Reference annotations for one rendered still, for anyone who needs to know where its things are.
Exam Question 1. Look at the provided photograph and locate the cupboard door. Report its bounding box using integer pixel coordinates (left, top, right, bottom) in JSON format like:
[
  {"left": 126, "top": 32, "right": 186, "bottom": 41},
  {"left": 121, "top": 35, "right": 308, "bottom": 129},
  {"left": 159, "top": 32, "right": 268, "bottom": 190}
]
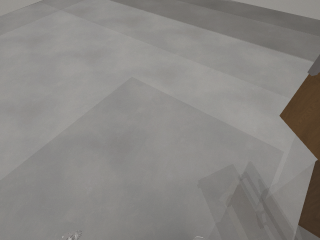
[{"left": 280, "top": 72, "right": 320, "bottom": 161}]

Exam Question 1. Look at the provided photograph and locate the robot left hand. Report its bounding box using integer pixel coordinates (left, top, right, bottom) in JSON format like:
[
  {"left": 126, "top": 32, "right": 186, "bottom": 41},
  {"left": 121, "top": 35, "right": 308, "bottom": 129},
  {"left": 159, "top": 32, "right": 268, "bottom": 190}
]
[{"left": 59, "top": 230, "right": 82, "bottom": 240}]

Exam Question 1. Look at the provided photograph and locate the handle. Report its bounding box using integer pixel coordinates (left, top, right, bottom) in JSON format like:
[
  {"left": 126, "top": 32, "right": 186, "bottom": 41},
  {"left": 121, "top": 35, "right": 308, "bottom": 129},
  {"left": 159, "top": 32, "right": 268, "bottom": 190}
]
[{"left": 307, "top": 55, "right": 320, "bottom": 76}]

